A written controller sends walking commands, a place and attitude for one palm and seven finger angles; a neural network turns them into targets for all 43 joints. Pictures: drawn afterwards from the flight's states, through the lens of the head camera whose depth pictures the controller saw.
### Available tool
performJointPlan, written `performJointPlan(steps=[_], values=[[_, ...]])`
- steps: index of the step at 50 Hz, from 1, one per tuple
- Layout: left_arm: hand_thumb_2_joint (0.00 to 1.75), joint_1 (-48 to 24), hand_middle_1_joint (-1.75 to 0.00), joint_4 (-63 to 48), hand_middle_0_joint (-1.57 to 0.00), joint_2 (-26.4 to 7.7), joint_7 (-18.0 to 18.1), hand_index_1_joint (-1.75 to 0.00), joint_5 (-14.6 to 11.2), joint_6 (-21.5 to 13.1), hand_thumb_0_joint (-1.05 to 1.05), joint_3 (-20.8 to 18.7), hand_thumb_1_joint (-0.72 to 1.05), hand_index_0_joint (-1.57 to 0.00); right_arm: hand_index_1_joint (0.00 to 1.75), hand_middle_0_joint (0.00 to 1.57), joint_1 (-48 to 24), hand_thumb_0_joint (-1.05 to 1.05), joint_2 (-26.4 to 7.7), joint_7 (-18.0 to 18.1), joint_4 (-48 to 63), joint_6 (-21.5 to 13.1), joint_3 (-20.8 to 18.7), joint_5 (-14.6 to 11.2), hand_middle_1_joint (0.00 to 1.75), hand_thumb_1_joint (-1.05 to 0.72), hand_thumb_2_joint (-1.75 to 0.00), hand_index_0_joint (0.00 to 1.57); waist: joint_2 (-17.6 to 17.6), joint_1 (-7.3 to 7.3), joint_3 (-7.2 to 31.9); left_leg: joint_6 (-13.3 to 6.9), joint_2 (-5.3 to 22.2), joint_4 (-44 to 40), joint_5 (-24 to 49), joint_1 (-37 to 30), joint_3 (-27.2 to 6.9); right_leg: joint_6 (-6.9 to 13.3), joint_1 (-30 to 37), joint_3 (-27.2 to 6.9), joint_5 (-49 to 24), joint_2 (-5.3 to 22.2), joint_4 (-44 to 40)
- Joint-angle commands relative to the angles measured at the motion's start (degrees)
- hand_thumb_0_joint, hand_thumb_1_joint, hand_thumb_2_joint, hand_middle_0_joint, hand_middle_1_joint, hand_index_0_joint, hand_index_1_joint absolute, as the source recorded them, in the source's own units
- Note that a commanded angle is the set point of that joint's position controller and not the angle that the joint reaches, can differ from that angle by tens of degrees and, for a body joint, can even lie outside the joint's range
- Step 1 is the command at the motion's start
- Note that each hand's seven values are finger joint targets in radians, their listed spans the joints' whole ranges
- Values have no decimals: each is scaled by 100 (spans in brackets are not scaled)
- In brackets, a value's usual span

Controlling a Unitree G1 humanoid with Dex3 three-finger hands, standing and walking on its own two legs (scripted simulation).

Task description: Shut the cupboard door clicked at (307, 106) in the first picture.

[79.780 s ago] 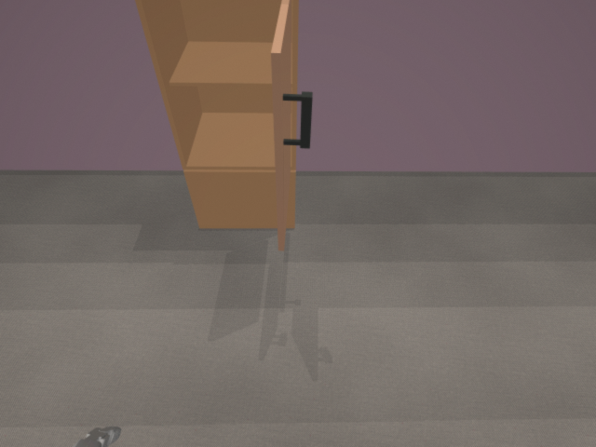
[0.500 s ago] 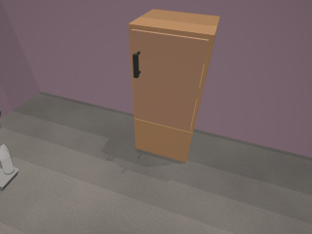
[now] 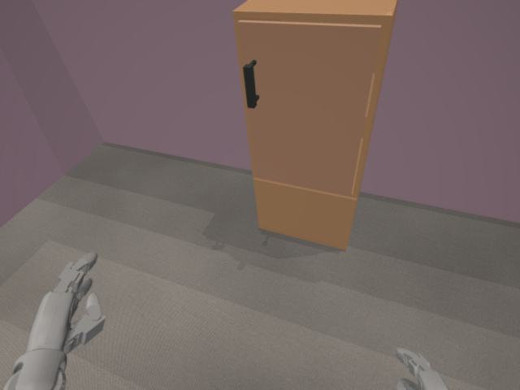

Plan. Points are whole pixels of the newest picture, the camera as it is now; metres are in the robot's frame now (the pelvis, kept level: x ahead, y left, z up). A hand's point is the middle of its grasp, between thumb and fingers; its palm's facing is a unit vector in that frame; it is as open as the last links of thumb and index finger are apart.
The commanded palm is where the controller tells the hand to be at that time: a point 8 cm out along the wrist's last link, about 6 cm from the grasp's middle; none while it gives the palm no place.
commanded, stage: let the arm hang, fingers relaxed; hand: left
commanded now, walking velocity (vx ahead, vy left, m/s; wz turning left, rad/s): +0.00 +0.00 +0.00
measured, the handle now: (252, 84) +0.97 +0.10 +0.04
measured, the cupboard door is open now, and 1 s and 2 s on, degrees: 0 0 0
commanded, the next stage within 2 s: look to check the result in 0.98 s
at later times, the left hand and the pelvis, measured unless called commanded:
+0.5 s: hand out of the picture -0.05 +0.24 -0.15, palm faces +0.00 -0.97 -0.26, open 7.3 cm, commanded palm none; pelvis -0.04 +0.03 +0.02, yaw -1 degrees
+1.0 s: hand out of the picture -0.02 +0.23 -0.15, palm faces -0.03 -0.97 -0.26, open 7.4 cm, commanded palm none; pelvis -0.04 +0.02 +0.02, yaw -2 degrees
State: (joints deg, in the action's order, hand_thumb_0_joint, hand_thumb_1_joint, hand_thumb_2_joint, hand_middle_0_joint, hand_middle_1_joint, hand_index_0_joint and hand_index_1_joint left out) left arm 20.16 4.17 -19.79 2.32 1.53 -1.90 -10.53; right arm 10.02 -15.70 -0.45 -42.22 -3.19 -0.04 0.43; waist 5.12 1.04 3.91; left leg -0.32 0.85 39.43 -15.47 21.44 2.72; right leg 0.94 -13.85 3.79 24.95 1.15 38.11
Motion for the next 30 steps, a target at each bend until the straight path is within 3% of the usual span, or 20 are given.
performJointPlan(steps=[1,3,4,5,8,10,12,15,16,21,30], values=[[90,43,-30,1357,-20,-116,-176,-30,-7,223,0,665,90,-20,30,20,-200,0,-854,64,572,78,-161,67,30,-90,-90,20,-1530,9,-21,-402,810,-582,2890,-428,-805,-50,-37,-363,-2354,379,-486],[90,-98,-30,1981,-20,-377,-165,-30,-1,189,0,656,90,-20,30,20,-192,0,-744,91,511,171,-147,102,30,-90,-90,20,-1966,-62,7,-151,355,-342,2716,-648,-392,138,186,-678,-4093,711,-734],[90,-173,-30,2359,-20,-420,-143,-30,13,172,0,655,90,-20,30,20,-67,0,-748,102,351,209,-171,126,30,-90,-90,20,-1996,-116,135,-105,288,-466,2557,-765,-387,213,342,-689,-4394,764,-678],[90,-188,-30,2676,-20,-411,-122,-30,-1,165,0,665,90,-20,30,20,-28,0,-714,113,207,231,-173,131,30,-90,-90,20,-1709,-119,198,-102,282,-603,2503,-900,-378,206,415,-691,-4331,758,-698],[90,-232,-30,3499,-20,-177,-100,-30,-69,183,0,789,90,-20,30,20,33,0,-531,131,-253,249,-98,106,30,-90,-90,20,-22,-146,180,-162,460,-1105,2522,-1287,-509,80,329,-602,-2404,518,-1030],[90,-85,-30,3999,-20,-6,-103,-30,-71,199,0,785,90,-20,30,20,29,0,-392,161,-500,261,-87,104,30,-90,-90,20,580,-100,73,-189,485,-1337,2054,-1193,-551,88,453,-559,-1797,444,-1330],[90,-60,-30,4332,-20,-1,-118,-30,-63,215,0,759,90,-20,30,20,40,0,-381,182,-645,301,-115,93,30,-90,-90,20,746,-91,-79,-195,511,-1516,1413,-1088,-604,135,513,-539,-1482,426,-1609],[90,-139,-30,4798,-20,-65,-164,-30,-69,210,0,796,90,-20,30,20,107,0,-479,199,-926,307,-144,71,30,-90,-90,20,626,-96,-369,-178,543,-1910,586,-925,-723,181,532,-538,-1210,393,-1844],[90,-156,-30,4921,-20,-117,-168,-30,-59,205,0,788,90,-20,30,20,162,0,-549,206,-993,306,-169,51,30,-90,-90,20,271,-93,-407,-192,593,-1974,561,-970,-786,179,538,-493,-1190,382,-1895],[90,-169,-30,5432,-20,-120,-175,-30,-57,194,0,845,90,-20,30,20,341,0,-699,212,-1368,301,-224,27,30,-90,-90,20,-438,-101,-751,-204,629,-2356,-123,-922,-866,176,372,-506,-891,404,-2067],[90,-158,-30,5779,-20,-226,-147,-30,-38,199,0,832,90,-20,30,20,440,0,-782,197,-1791,314,-292,42,30,-90,-90,20,-603,-88,-996,-219,652,-2703,-927,-818,-931,156,84,-549,-457,383,-2065]])
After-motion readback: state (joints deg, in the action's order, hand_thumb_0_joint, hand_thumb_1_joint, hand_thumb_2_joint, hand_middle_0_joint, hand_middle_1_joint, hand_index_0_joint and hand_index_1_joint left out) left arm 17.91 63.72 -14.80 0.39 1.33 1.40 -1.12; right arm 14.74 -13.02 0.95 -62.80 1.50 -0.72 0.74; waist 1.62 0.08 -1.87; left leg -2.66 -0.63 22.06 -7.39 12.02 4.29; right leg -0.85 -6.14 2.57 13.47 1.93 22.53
